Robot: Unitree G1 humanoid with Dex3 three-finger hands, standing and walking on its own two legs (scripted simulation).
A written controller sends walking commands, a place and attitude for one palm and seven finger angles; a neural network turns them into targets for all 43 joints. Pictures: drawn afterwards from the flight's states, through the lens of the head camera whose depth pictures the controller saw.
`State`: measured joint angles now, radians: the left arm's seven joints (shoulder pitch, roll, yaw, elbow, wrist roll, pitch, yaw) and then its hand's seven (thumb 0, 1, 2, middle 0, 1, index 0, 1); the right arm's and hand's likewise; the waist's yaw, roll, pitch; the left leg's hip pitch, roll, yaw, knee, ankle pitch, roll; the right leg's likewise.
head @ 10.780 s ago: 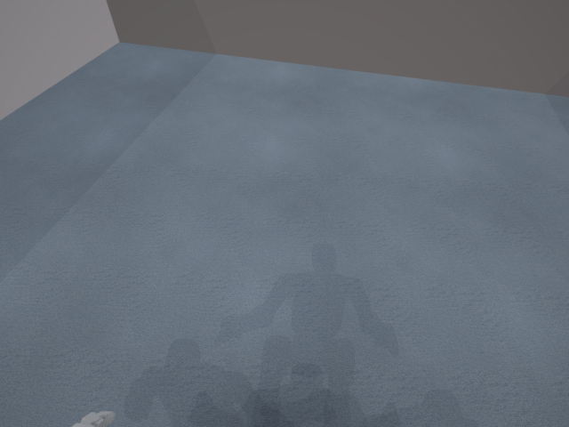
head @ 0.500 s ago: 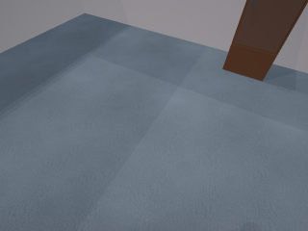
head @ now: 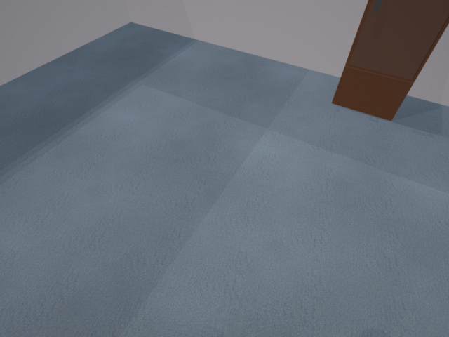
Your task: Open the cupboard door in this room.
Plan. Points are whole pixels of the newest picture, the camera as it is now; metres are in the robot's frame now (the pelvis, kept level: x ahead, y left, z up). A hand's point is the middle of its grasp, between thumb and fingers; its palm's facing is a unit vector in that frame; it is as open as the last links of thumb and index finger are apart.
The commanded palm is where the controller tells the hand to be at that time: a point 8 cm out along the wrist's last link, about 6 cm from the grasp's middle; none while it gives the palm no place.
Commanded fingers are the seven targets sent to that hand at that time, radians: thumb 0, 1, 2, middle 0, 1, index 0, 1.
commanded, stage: stand and wait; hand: left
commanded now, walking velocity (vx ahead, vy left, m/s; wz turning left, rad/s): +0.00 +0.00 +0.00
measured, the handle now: out of the picture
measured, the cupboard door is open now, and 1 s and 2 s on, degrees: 0 0 0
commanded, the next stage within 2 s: turn or walk to find it in 0.34 s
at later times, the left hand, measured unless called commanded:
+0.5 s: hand out of the picture +0.08 +0.25 -0.16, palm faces +0.00 -0.94 -0.34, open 7.4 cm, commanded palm none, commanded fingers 0.00 0.90 0.90 -0.20 -0.30 -0.20 -0.30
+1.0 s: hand out of the picture +0.02 +0.22 -0.18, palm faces +0.07 -0.96 -0.27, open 7.4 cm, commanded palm none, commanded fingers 0.00 0.90 0.90 -0.20 -0.30 -0.20 -0.30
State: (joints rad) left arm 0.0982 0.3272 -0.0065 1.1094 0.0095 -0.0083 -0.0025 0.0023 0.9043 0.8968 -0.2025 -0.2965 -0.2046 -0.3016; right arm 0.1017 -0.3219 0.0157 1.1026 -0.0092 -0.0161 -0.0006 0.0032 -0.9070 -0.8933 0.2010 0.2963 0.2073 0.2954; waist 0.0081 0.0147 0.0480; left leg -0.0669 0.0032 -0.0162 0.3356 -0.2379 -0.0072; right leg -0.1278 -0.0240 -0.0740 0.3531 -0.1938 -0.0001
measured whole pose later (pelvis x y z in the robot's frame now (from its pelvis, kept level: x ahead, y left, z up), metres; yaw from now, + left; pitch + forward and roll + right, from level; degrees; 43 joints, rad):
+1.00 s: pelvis -0.02 +0.00 -0.01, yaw +4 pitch -1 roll +0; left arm 0.16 0.25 0.01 1.08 0.01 0.03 0.02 0.00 0.91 0.90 -0.20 -0.30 -0.20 -0.30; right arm 0.18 -0.23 0.00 1.08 -0.01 0.02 0.00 0.00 -0.91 -0.89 0.20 0.30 0.20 0.30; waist 0.01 0.00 0.08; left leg -0.20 -0.02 -0.08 0.51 -0.29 -0.01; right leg -0.22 -0.06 -0.13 0.50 -0.26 0.00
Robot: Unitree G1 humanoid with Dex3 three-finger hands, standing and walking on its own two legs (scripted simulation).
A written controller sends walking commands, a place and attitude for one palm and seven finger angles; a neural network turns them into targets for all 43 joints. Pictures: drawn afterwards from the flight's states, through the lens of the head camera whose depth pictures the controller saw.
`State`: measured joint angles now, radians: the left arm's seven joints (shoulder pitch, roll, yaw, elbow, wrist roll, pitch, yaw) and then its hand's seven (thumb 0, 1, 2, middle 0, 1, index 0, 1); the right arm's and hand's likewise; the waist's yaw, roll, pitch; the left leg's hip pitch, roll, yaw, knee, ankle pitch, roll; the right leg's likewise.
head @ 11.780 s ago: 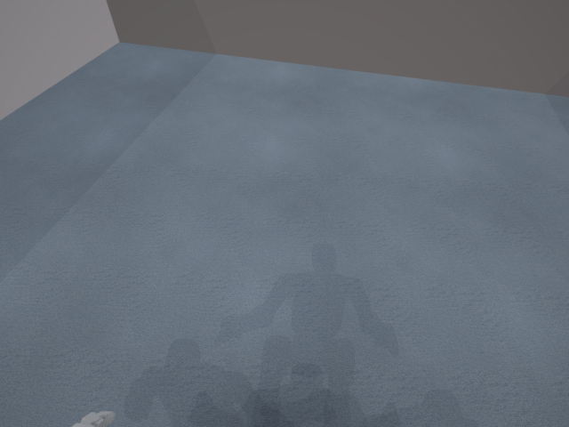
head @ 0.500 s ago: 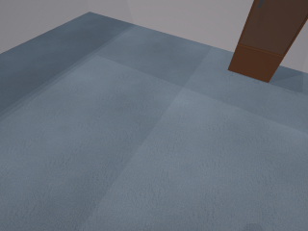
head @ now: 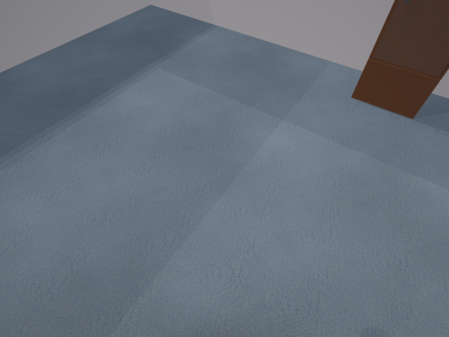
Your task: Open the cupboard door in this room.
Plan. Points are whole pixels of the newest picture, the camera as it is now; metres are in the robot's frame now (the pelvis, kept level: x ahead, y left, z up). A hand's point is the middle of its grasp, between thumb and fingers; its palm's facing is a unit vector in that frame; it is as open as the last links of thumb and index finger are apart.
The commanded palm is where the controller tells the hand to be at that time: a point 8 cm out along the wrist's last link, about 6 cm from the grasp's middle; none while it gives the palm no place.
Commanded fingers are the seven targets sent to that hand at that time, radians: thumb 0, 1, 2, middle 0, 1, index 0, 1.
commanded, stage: stand and wait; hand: left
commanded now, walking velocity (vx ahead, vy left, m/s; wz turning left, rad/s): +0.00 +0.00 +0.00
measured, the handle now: out of the picture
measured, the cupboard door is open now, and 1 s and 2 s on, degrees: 0 0 0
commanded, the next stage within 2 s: turn or walk to find it in 0.54 s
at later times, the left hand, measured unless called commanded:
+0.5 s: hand out of the picture +0.06 +0.26 -0.15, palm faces -0.01 -0.93 -0.37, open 7.4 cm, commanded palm none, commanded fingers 0.00 0.90 0.90 -0.20 -0.30 -0.20 -0.30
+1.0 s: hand out of the picture +0.09 +0.21 -0.16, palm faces +0.01 -0.95 -0.30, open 7.4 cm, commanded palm none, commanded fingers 0.00 0.90 0.90 -0.20 -0.30 -0.20 -0.30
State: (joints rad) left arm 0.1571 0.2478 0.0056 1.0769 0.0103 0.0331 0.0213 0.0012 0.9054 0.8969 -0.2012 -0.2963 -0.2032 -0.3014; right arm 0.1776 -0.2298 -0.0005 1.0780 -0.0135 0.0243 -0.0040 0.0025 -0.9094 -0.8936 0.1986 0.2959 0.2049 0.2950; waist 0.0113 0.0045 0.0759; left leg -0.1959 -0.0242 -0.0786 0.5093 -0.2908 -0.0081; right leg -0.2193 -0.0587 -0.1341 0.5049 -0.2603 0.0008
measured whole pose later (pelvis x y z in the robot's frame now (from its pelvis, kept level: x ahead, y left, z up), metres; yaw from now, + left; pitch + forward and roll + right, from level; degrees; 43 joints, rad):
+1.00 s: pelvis +0.02 -0.01 +0.00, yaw +1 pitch -1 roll +0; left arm 0.10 0.27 0.00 1.07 0.01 0.02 0.02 0.00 0.90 0.90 -0.20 -0.30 -0.20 -0.30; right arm 0.16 -0.27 0.01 1.07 -0.01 0.02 -0.01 0.00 -0.91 -0.89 0.20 0.30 0.21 0.30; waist 0.00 0.02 0.07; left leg -0.15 -0.01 -0.10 0.45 -0.28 -0.02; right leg -0.17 -0.04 -0.15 0.45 -0.26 -0.01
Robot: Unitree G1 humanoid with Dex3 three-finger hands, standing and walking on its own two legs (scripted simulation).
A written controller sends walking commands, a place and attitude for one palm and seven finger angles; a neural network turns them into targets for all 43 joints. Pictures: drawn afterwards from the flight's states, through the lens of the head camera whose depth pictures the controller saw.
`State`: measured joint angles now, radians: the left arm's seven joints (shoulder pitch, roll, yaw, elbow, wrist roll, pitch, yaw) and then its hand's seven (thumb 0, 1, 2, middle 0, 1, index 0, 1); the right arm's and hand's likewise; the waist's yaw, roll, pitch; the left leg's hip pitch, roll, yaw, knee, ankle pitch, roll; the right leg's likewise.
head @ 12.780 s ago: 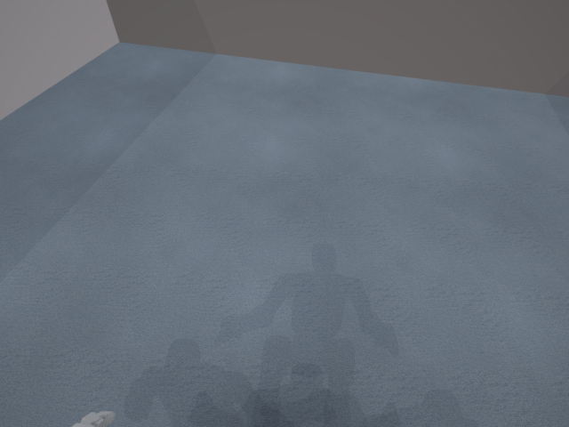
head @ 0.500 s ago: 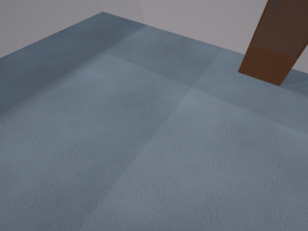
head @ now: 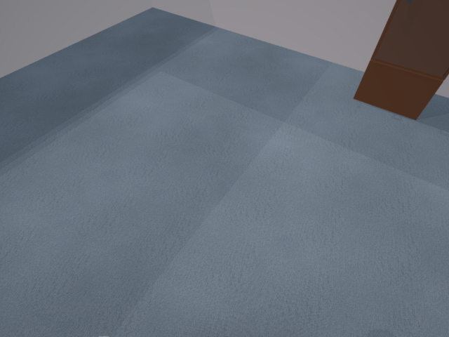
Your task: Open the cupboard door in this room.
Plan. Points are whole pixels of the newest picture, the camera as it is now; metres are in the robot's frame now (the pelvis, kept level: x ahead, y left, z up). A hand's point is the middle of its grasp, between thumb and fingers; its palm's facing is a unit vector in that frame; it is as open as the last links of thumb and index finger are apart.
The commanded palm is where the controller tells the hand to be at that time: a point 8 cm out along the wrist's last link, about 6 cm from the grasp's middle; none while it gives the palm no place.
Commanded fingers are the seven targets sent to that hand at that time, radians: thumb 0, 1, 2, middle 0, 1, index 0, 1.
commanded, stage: turn or walk to find it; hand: left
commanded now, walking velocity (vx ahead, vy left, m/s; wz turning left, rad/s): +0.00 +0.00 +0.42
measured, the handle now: out of the picture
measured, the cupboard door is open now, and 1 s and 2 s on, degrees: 0 0 0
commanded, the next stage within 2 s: stand and wait in 0.04 s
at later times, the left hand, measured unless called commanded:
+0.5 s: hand out of the picture -0.01 +0.21 -0.17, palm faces +0.16 -0.94 -0.30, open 7.4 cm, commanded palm none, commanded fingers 0.00 0.90 0.90 -0.20 -0.30 -0.20 -0.30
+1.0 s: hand out of the picture -0.06 +0.21 -0.17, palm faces +0.36 -0.89 -0.26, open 7.4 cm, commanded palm none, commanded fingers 0.00 0.90 0.90 -0.20 -0.30 -0.20 -0.30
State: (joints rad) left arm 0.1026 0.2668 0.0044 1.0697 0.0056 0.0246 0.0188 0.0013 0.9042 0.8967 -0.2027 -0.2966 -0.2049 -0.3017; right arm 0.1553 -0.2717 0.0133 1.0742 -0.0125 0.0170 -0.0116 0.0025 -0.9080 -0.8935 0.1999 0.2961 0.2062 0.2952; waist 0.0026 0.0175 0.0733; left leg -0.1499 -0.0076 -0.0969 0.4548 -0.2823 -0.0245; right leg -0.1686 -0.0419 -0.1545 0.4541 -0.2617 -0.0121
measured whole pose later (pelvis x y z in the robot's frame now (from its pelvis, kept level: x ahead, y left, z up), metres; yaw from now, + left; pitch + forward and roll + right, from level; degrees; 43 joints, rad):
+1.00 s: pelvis -0.05 -0.01 +0.00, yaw +22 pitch +0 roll -1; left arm 0.16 0.24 0.05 0.99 0.01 0.05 0.02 0.00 0.91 0.90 -0.20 -0.30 -0.20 -0.30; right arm 0.19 -0.20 -0.04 1.00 -0.02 0.02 -0.01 0.00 -0.91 -0.89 0.20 0.30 0.21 0.30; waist -0.02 0.01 0.09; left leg -0.29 -0.01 -0.04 0.47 -0.19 0.02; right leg -0.37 -0.05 -0.03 0.85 -0.47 0.07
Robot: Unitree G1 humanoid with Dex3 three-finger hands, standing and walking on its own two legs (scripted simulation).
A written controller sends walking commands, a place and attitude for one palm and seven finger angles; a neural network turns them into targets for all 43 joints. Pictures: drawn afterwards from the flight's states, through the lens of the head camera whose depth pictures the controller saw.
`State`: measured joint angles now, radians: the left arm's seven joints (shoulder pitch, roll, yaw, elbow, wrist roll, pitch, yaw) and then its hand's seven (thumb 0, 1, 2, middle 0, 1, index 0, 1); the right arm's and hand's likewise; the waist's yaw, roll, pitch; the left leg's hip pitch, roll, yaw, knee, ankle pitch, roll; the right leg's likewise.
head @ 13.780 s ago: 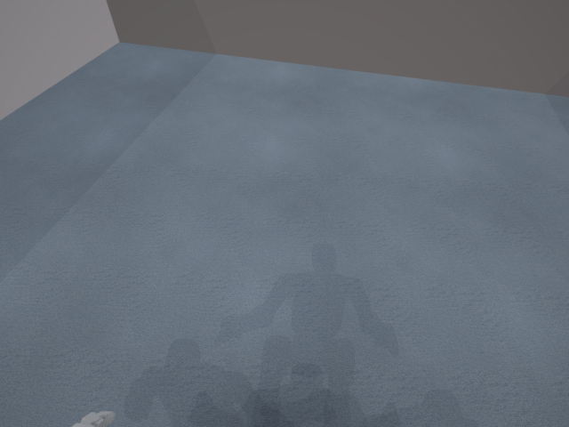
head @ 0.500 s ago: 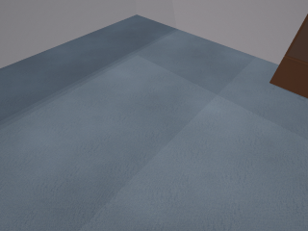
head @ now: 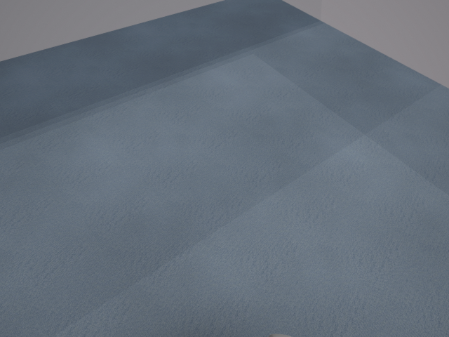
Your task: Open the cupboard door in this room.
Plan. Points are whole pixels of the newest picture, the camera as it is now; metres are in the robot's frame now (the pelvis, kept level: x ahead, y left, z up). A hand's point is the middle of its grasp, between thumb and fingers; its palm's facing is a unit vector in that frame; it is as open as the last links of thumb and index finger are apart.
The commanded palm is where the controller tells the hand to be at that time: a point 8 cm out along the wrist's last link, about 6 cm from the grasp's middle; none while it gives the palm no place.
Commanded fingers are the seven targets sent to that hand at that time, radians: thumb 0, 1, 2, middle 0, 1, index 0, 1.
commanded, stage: turn or walk to find it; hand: left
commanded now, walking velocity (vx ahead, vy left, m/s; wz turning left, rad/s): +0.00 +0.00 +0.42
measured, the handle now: out of the picture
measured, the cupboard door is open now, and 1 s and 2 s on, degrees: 0 0 0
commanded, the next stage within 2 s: none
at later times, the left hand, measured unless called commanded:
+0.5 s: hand out of the picture -0.05 +0.17 -0.17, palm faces +0.27 -0.94 -0.23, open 7.4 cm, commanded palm none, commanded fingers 0.00 0.90 0.90 -0.20 -0.30 -0.20 -0.30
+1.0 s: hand out of the picture -0.01 +0.22 -0.16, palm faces +0.42 -0.87 -0.27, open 7.4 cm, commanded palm none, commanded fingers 0.00 0.90 0.90 -0.20 -0.30 -0.20 -0.30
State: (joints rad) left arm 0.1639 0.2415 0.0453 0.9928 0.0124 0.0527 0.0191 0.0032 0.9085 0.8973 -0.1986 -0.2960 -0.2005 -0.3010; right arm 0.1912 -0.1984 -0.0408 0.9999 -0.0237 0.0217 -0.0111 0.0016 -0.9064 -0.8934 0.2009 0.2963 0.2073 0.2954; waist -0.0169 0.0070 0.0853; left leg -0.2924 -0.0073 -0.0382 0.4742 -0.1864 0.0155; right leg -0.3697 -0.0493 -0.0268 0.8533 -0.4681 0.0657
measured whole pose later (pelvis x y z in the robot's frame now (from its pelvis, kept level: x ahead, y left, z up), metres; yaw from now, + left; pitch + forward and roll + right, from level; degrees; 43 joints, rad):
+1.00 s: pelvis -0.03 -0.02 +0.00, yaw +26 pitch +0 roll +0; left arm 0.10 0.23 0.04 0.94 0.01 0.05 0.02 0.00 0.91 0.90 -0.20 -0.30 -0.20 -0.30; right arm 0.22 -0.20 -0.05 0.99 -0.03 0.03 -0.01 0.00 -0.91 -0.89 0.20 0.30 0.21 0.30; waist -0.03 0.01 0.08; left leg -0.20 -0.04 -0.08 0.49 -0.29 0.01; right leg -0.35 -0.05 -0.03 0.74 -0.41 0.08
